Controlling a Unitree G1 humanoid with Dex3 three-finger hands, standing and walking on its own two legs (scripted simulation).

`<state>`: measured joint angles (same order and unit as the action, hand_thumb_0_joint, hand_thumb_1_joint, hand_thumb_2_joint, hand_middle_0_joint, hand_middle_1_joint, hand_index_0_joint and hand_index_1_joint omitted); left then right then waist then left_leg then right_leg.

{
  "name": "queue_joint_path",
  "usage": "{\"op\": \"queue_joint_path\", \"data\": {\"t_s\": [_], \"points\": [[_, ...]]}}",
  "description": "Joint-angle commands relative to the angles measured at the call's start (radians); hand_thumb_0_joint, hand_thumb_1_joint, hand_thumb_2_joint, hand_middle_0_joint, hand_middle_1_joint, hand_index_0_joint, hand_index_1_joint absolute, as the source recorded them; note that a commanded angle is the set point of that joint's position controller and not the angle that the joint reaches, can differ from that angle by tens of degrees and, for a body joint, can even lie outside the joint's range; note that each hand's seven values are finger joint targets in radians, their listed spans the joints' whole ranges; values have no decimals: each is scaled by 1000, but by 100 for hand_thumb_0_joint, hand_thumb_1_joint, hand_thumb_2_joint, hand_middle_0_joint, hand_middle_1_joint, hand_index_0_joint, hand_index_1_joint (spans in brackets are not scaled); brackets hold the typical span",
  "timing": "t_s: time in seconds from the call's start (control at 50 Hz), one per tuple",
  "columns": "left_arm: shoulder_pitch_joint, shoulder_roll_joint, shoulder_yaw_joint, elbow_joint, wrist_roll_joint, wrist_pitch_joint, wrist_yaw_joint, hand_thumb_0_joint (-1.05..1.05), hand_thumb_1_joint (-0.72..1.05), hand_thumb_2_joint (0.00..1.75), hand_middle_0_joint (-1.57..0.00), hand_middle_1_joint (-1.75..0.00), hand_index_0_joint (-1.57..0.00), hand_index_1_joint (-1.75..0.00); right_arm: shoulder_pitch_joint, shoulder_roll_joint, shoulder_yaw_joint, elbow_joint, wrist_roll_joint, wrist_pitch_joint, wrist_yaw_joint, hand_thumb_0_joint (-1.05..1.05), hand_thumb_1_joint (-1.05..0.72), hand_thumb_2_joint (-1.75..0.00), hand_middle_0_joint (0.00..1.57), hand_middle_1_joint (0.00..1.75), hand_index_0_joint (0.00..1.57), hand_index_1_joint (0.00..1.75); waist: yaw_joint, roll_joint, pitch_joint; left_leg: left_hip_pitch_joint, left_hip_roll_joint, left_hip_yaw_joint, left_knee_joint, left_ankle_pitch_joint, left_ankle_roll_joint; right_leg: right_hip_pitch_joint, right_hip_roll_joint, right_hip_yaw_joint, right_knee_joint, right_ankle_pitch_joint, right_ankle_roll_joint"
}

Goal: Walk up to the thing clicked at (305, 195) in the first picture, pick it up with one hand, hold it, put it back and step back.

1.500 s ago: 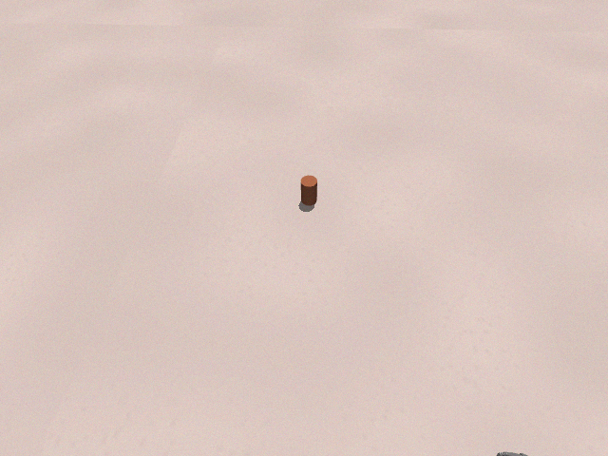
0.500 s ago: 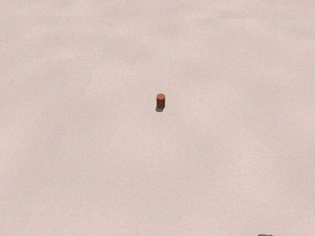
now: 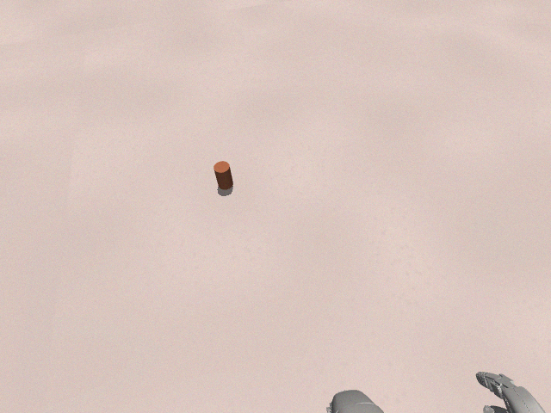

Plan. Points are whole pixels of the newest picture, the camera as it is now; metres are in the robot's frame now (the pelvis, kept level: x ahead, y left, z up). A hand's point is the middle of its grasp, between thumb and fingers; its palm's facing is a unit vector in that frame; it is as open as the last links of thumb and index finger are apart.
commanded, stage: walk up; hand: left
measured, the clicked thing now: (223, 175) +1.17 +0.24 -0.71
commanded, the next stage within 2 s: none
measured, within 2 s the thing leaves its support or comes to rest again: neither
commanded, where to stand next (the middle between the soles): +0.83 +0.54 m, yaw -74 degrees
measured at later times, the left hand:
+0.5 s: hand (106, 275) +0.39 +0.35 -0.13, palm faces -0.33 -0.79 -0.52, open 7.4 cm
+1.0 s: hand (93, 174) +0.68 +0.46 -0.14, palm faces -0.55 -0.58 -0.60, open 7.4 cm
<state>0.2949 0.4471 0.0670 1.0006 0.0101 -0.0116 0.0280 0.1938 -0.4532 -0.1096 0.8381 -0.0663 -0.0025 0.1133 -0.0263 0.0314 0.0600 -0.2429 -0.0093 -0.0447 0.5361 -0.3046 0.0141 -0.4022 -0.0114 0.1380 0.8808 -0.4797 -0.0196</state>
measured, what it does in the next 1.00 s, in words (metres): walks ahead, turning right: right foot, then left foot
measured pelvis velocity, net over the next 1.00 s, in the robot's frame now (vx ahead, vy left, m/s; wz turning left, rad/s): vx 0.42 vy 0.26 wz -0.66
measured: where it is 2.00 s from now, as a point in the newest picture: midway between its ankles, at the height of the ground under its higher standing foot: (145, 258)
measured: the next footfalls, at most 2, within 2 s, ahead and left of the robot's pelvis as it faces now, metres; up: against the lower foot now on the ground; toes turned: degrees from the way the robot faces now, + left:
right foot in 0.26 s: +0.22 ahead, -0.08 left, +0.00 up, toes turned -20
left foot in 0.64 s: +0.48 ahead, +0.29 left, +0.00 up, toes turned -24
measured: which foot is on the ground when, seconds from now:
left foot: down 0.00-0.28, up 0.30-0.62, down 0.64-0.98, up 1.00-1.00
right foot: up 0.00-0.24, down 0.26-0.64, up 0.66-0.96, down 0.98-1.00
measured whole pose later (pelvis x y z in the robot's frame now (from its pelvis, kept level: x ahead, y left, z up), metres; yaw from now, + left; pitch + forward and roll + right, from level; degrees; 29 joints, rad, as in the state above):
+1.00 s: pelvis +0.42 +0.26 -0.03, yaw -38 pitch +0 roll -2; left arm 0.33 0.45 0.08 0.85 0.02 -0.07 0.10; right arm 0.35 -0.44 -0.09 0.73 -0.08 0.09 0.08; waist -0.09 0.11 0.09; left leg -0.41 0.05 0.16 0.93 -0.48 0.04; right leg -0.43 0.01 -0.13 0.75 -0.33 -0.06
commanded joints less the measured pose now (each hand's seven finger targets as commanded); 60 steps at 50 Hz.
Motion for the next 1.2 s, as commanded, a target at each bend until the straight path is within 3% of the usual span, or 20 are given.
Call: {"op": "queue_joint_path", "data": {"t_s": [0.0,0.14,0.22,0.24,0.26,0.28,0.3,0.38,0.54,0.6,0.62,0.64,0.76,0.84,0.92,0.94,0.98,1.0,1.08,1.18], "points": [[-34,248,49,-82,-26,-54,-20,0,90,90,-20,-30,-20,-30,-58,-203,-47,-117,14,-28,-25,0,-90,-90,20,30,20,30,-25,109,-14,189,261,-255,-359,-263,156,-240,-91,-141,127,101,9],[-128,190,38,-162,-30,-50,-32,0,90,90,-20,-30,-20,-30,19,-194,-44,-155,11,-7,-15,0,-90,-90,20,30,20,30,-66,112,41,232,216,14,-262,250,96,-111,-61,-251,-188,246,4],[265,243,83,-83,-32,-47,5,0,90,90,-20,-30,-20,-30,-53,-182,-43,-233,7,-1,-28,0,-90,-90,20,30,20,30,156,-34,-139,-113,110,190,350,664,-11,525,-3,-301,-325,291,-47],[381,293,107,-69,-22,-49,27,0,90,90,-20,-30,-20,-30,-22,-133,-22,-250,9,-2,-34,0,-90,-90,20,30,20,30,207,-219,-159,-405,17,132,624,93,-34,741,-136,-41,-402,184,-117],[319,356,119,-133,-12,-53,48,0,90,90,-20,-30,-20,-30,46,-109,-4,-268,14,6,-33,0,-90,-90,20,30,20,30,140,-278,-212,-584,-9,0,831,-299,-62,758,-415,470,-487,-12,-225],[184,383,112,-194,-26,-58,66,0,90,90,-20,-30,-20,-30,42,-229,-37,-267,22,20,-32,0,-90,-90,20,30,20,30,98,-128,-213,-594,51,-193,950,-269,-55,617,-530,724,-585,-181,-350],[109,374,104,-229,-35,-67,79,0,90,90,-20,-30,-20,-30,-15,-254,-46,-266,21,24,-34,0,-90,-90,20,30,20,30,79,-4,-137,-599,107,-216,954,-223,-53,521,-509,640,-615,-187,-362],[-38,311,74,-257,-17,-99,70,0,90,90,-20,-30,-20,-30,69,-202,-37,-219,3,36,1,0,-90,-90,20,30,20,30,-53,-52,42,-349,129,-95,616,-67,-12,48,-233,146,-558,154,-165],[-59,384,102,-253,24,-98,78,0,90,90,-20,-30,-20,-30,72,-202,-75,-236,6,62,32,0,-90,-90,20,30,20,30,-67,-199,-33,-129,118,32,390,5,-9,-158,-169,78,-436,11,-144],[-161,263,65,-275,34,-77,88,0,90,90,-20,-30,-20,-30,361,-238,-111,-152,0,47,1,0,-90,-90,20,30,20,30,-268,80,-86,242,80,-1,107,-177,8,-424,-41,-92,92,50,-59],[-106,140,29,-272,29,-67,93,0,90,90,-20,-30,-20,-30,342,-300,-117,-161,-1,34,-16,0,-90,-90,20,30,20,30,-232,418,-16,131,302,-365,-183,-353,-7,-529,81,-176,412,-178,-37],[-30,196,37,-266,8,-66,105,0,90,90,-20,-30,-20,-30,160,-394,-118,-196,28,22,-29,0,-90,-90,20,30,20,30,-113,439,-24,52,409,-703,-393,-496,111,-545,53,-109,559,-139,-67],[76,273,75,-115,-21,-48,58,0,90,90,-20,-30,-20,-30,22,-228,-71,-210,-6,16,-46,0,-90,-90,20,30,20,30,-26,235,-52,-41,241,-124,-147,-187,171,-250,-78,-180,257,40,-15],[93,210,53,-133,-14,-47,66,0,90,90,-20,-30,-20,-30,74,-188,-49,-218,-24,20,-49,0,-90,-90,20,30,20,30,-49,168,-59,-5,312,-102,-108,101,213,-148,-65,-208,27,46,-24],[339,253,98,-97,2,-62,96,0,90,90,-20,-30,-20,-30,-48,-151,-26,-293,-6,40,-37,0,-90,-90,20,30,20,30,116,-60,-150,-297,189,148,325,342,72,406,-45,-206,-354,320,-57],[377,325,127,-118,16,-65,111,0,90,90,-20,-30,-20,-30,-8,-99,-8,-301,0,41,-39,0,-90,-90,20,30,20,30,143,-228,-127,-582,79,133,530,-129,0,557,-197,115,-422,257,-131],[184,375,122,-230,-5,-66,124,0,90,90,-20,-30,-20,-30,70,-200,-46,-292,-4,70,-62,0,-90,-90,20,30,20,30,36,-89,-108,-633,111,-128,848,-297,-72,356,-524,582,-491,220,-350],[144,355,114,-252,-20,-74,130,0,90,90,-20,-30,-20,-30,43,-223,-56,-285,-6,75,-68,0,-90,-90,20,30,20,30,25,-2,-76,-621,149,-158,888,-253,-68,273,-506,553,-480,260,-368],[89,330,106,-278,6,-79,115,0,90,90,-20,-30,-20,-30,76,-207,-61,-251,-2,76,-37,0,-90,-90,20,30,20,30,-32,-79,-60,-436,132,-89,753,-122,-22,36,-263,177,-355,265,-207],[127,403,136,-297,35,-88,108,0,90,90,-20,-30,-20,-30,-15,-190,-72,-299,0,83,-17,0,-90,-90,20,30,20,30,15,-204,-59,-404,125,-11,588,-210,-10,-31,-239,190,-293,231,-228]]}}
